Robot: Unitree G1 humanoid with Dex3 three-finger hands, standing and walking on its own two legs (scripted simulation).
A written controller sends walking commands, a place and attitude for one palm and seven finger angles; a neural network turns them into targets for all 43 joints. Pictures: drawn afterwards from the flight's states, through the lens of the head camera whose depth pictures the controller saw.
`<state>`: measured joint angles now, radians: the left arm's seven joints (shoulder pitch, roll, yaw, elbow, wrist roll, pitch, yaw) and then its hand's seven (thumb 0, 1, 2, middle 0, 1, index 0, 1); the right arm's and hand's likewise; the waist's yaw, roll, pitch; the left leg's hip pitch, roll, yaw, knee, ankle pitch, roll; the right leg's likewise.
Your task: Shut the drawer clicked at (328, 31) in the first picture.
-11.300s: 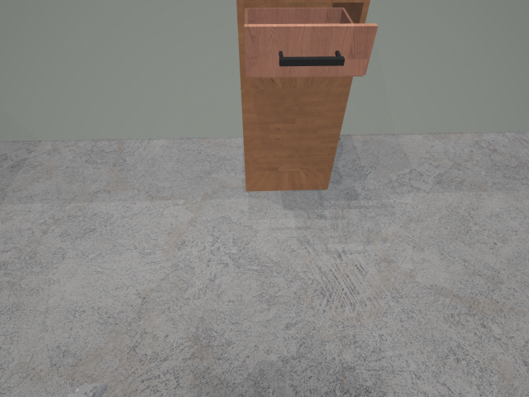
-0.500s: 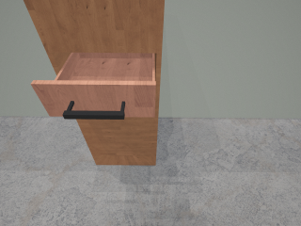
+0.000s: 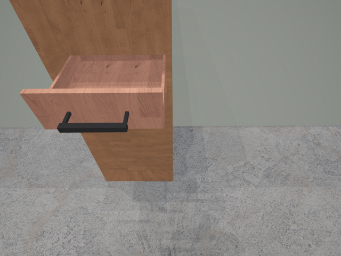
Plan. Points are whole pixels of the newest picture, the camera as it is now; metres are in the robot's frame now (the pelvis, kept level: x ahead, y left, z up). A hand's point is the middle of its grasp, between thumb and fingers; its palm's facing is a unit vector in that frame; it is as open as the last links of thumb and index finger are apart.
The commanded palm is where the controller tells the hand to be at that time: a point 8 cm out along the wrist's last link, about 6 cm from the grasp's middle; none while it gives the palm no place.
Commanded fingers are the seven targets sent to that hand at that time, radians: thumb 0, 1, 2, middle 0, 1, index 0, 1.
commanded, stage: come to a stop and stand still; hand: left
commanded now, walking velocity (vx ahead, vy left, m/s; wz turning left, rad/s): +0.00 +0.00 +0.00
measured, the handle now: (95, 121) +0.45 +0.25 +0.04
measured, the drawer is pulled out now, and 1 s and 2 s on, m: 0.19 0.19 0.19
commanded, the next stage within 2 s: look again from close up in 0.36 s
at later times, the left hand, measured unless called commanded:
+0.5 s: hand out of the picture +0.02 +0.14 -0.17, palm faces +0.03 -0.98 -0.20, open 7.3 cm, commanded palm none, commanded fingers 0.00 0.90 0.90 -0.20 -0.30 -0.20 -0.30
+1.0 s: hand out of the picture +0.02 +0.14 -0.17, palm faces +0.05 -0.98 -0.18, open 7.3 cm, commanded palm none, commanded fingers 0.00 0.90 0.90 -0.20 -0.30 -0.20 -0.30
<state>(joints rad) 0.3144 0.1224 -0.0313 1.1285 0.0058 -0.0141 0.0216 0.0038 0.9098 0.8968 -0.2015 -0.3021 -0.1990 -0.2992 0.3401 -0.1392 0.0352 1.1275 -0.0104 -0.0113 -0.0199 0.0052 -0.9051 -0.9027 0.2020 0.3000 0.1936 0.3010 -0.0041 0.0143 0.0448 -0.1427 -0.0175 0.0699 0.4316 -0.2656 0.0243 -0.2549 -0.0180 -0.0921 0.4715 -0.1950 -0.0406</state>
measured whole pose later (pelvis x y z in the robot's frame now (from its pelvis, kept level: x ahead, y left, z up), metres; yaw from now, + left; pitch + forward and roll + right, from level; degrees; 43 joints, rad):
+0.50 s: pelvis +0.02 -0.03 +0.00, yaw +1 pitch -1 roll +1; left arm 0.27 0.14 -0.01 1.13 0.01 -0.02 0.03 0.01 0.93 0.90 -0.20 -0.30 -0.20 -0.30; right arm 0.29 -0.12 0.03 1.14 -0.01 -0.02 -0.03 0.00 -0.90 -0.90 0.20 0.30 0.19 0.30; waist 0.00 0.01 0.05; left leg -0.10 0.02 0.05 0.41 -0.28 -0.02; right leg -0.21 0.02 -0.12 0.44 -0.22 -0.08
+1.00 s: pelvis +0.03 -0.03 +0.00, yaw +1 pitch -1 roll +0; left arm 0.28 0.15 -0.01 1.13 0.00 -0.02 0.03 0.01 0.92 0.90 -0.20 -0.30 -0.20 -0.30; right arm 0.31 -0.12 0.03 1.15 -0.01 -0.02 -0.04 0.00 -0.90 -0.90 0.20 0.30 0.19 0.30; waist 0.00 0.00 0.04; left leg -0.10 0.03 0.03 0.40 -0.28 -0.03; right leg -0.19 0.04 -0.13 0.41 -0.22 -0.08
